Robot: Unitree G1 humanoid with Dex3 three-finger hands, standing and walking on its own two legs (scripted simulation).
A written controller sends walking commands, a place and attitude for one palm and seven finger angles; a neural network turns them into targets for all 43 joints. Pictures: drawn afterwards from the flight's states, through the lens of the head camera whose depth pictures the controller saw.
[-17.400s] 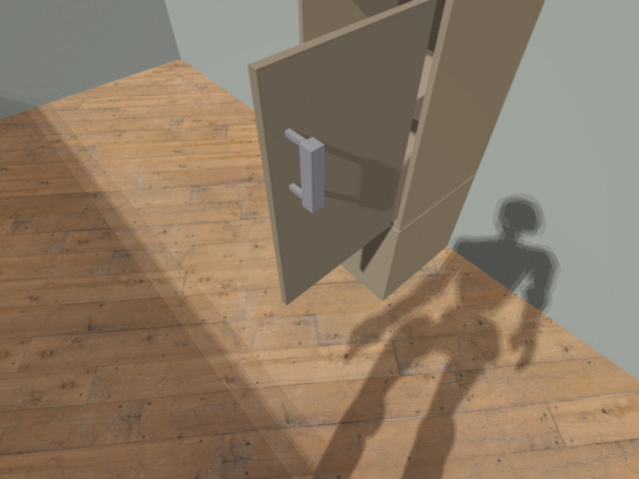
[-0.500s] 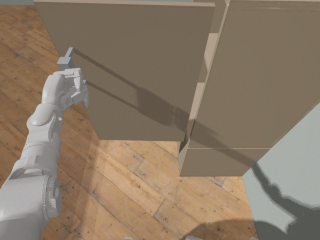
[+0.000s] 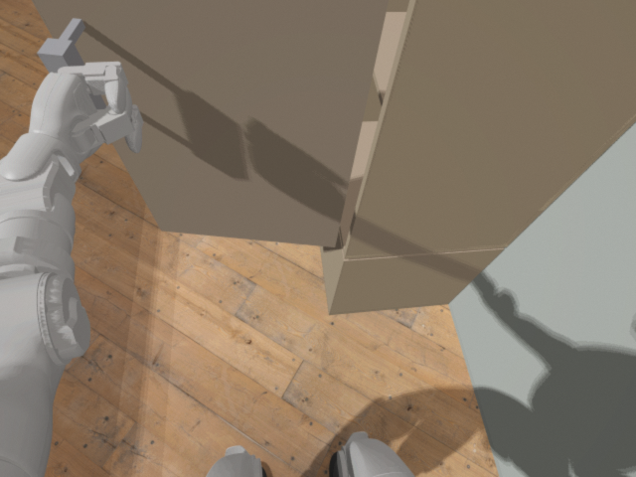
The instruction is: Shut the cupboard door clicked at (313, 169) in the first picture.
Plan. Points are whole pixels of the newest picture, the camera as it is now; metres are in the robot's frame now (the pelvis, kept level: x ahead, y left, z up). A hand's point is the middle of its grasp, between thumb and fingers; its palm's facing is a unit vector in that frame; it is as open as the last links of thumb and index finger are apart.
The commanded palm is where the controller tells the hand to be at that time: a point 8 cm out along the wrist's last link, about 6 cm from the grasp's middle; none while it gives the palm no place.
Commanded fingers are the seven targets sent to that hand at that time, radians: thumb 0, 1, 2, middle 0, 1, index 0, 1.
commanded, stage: push the door shut along its arc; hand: left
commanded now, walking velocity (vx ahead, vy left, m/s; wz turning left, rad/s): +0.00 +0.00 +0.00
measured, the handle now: (90, 83) +0.59 +0.23 +0.12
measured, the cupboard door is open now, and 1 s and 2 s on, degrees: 79 70 63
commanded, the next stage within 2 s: pull the fist back off the door in 0.94 s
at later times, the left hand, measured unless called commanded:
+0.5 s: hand (169, 80) +0.57 +0.12 +0.13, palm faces -0.33 -0.95 +0.00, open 3.1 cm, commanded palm +0.58 +0.17 +0.12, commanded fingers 0.00 0.90 0.90 -1.30 -1.50 -1.30 -1.50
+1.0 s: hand (186, 68) +0.59 +0.11 +0.13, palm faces -0.38 -0.92 -0.02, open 3.3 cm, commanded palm +0.63 +0.12 +0.12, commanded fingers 0.00 0.90 0.90 -1.30 -1.50 -1.30 -1.50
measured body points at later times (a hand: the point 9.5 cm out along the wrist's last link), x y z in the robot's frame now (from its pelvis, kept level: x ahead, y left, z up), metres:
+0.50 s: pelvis +0.01 +0.01 -0.01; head +0.15 +0.01 +0.42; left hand +0.59 +0.18 +0.14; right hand -0.05 -0.25 -0.11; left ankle +0.02 +0.11 -0.70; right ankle +0.02 -0.12 -0.70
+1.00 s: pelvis +0.01 +0.01 -0.03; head +0.18 +0.02 +0.39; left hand +0.61 +0.16 +0.14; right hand -0.05 -0.27 -0.12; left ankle +0.02 +0.11 -0.70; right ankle +0.02 -0.12 -0.70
